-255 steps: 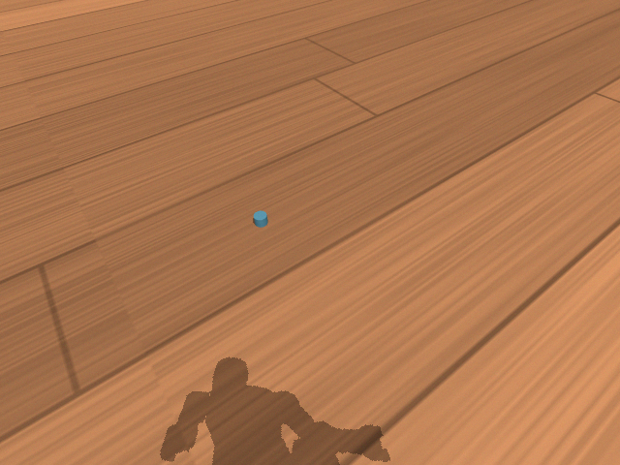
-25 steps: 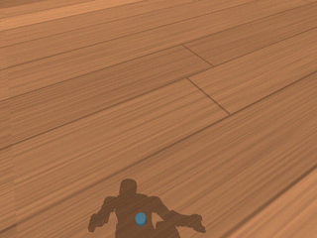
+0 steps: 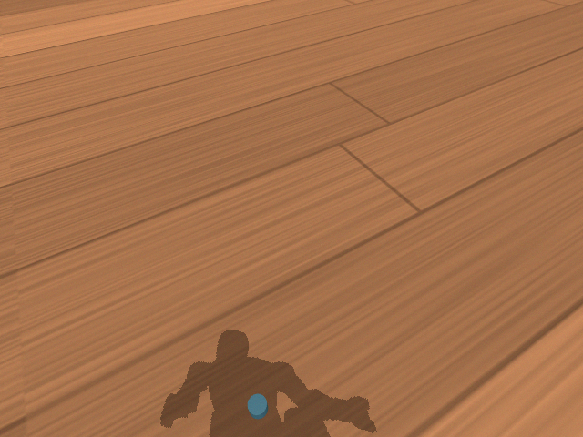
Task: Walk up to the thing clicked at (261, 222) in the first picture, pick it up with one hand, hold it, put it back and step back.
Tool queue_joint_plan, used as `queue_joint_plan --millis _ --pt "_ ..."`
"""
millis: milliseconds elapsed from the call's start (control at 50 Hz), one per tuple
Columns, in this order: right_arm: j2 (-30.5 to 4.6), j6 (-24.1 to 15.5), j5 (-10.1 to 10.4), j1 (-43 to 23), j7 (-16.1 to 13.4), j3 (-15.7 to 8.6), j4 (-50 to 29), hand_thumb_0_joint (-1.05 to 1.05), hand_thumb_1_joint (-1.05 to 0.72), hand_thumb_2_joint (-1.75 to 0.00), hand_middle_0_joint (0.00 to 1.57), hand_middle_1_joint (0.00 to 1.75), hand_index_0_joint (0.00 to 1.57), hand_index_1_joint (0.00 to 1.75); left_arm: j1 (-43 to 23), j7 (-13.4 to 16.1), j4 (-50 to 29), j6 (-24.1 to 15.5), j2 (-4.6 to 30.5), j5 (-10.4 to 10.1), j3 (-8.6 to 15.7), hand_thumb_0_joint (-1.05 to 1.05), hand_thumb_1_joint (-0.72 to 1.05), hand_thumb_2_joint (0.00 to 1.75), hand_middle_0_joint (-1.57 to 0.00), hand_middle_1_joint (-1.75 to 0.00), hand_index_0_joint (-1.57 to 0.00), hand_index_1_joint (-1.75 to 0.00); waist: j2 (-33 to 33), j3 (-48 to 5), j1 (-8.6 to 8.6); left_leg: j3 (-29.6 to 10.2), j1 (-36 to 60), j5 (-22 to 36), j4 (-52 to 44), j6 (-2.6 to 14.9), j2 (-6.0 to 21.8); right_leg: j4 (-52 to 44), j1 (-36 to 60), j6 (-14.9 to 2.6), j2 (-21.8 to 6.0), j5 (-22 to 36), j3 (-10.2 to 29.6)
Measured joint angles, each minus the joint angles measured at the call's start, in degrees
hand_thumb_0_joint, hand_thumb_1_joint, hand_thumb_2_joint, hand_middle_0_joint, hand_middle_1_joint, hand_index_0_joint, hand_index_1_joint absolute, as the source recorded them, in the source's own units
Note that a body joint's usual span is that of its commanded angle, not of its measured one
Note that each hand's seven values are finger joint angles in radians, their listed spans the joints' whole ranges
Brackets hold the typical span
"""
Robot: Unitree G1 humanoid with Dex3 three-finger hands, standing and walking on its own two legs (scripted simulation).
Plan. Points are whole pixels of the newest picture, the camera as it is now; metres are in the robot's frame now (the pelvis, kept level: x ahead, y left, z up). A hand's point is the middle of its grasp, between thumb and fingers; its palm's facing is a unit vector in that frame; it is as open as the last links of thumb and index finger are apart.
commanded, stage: stand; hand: left
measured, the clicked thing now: (257, 406) +0.38 +0.15 -0.76
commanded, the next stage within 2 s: none
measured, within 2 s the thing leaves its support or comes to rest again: neither
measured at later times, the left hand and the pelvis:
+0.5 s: hand out of the picture +0.07 +0.25 -0.16, palm faces -0.02 -0.94 -0.34, open 7.4 cm; pelvis +0.00 -0.01 +0.00, yaw +1 degrees
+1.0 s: hand out of the picture +0.06 +0.25 -0.16, palm faces -0.02 -0.94 -0.34, open 7.4 cm; pelvis +0.00 -0.01 +0.00, yaw +1 degrees
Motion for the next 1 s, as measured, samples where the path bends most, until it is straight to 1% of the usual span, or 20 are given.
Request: queue_joint_plan --millis 320,1000 --pt "0.02 -0.48 -0.19 -0.57 -0.19 0.31 -1.02 0.01 -0.91 -0.89 0.2 0.3 0.21 0.3 1.2 -0.14 -0.88 0.19 0.32 -0.01 -0.09 0.0 0.91 0.9 -0.2 -0.3 -0.2 -0.3 -0.27 0.32 0.2 -0.53 0.29 0.6 -0.81 -0.36 0.28 -1.1 0.63 -0.3 0.3 0.55 -0.57" --pt "-0.17 -0.36 -0.28 1.46 -0.13 0.72 -0.81 0.01 -0.91 -0.89 0.2 0.3 0.21 0.3 2.56 -0.4 -1.35 0.37 0.35 0.01 -0.05 0.0 0.91 0.9 -0.2 -0.3 -0.2 -0.3 0.01 0.32 0.28 -0.97 -0.09 0.61 -0.62 -0.83 0.65 -0.52 0.2 -0.78 0.65 0.2 -0.97"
